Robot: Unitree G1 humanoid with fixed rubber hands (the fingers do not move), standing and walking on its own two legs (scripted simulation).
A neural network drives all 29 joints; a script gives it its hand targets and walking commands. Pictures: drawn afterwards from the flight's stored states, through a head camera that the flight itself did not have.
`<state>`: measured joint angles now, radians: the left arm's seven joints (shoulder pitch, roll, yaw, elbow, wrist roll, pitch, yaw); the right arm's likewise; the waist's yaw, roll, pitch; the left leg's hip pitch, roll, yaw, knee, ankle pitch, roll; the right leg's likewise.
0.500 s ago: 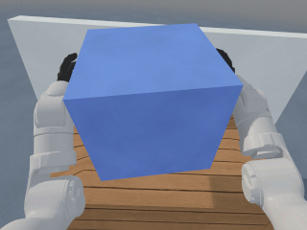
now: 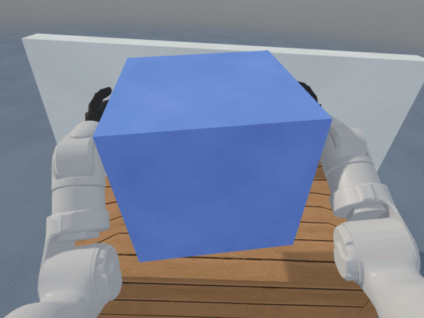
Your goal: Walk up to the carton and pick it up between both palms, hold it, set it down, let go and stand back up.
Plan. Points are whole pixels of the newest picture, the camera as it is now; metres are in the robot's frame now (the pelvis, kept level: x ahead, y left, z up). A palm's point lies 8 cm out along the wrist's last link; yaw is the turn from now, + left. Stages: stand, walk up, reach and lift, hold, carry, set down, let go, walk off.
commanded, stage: hold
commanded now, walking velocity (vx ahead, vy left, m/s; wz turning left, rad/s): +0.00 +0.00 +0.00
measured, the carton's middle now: (208, 149) +0.36 +0.00 +0.21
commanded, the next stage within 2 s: none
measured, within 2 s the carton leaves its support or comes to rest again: neither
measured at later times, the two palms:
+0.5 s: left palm (100, 116) +0.38 +0.20 +0.26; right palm (301, 107) +0.40 -0.17 +0.28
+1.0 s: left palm (99, 127) +0.35 +0.20 +0.25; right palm (308, 119) +0.37 -0.18 +0.27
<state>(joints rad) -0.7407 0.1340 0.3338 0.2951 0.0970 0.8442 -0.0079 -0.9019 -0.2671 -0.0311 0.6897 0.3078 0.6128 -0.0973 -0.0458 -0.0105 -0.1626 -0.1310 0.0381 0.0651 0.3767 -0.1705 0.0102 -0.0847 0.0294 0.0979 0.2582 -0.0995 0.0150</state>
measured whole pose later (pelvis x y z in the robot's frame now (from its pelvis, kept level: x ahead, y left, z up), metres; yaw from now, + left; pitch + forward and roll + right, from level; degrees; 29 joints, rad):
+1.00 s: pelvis +0.00 +0.00 +0.00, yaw +0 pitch -4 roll -1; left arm -0.75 0.14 0.33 0.31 0.10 0.83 -0.01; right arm -0.91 -0.27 -0.03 0.71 0.31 0.60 -0.09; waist -0.05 -0.01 -0.16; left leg -0.13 0.04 0.06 0.38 -0.17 0.01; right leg -0.08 0.03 0.10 0.25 -0.10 0.02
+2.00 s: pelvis +0.01 +0.00 +0.00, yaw +0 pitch -4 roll -1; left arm -0.75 0.14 0.32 0.29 0.10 0.82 -0.01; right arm -0.92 -0.27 -0.03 0.70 0.31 0.59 -0.10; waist -0.05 -0.01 -0.16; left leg -0.13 0.04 0.06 0.38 -0.18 0.01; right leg -0.08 0.03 0.10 0.25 -0.10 0.02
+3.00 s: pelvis +0.01 +0.00 +0.00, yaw +0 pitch -3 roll -1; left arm -0.74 0.14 0.32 0.28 0.10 0.82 -0.01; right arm -0.91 -0.27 -0.03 0.68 0.31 0.59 -0.10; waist -0.05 -0.01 -0.16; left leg -0.13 0.04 0.06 0.38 -0.18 0.01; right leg -0.08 0.03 0.10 0.25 -0.11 0.02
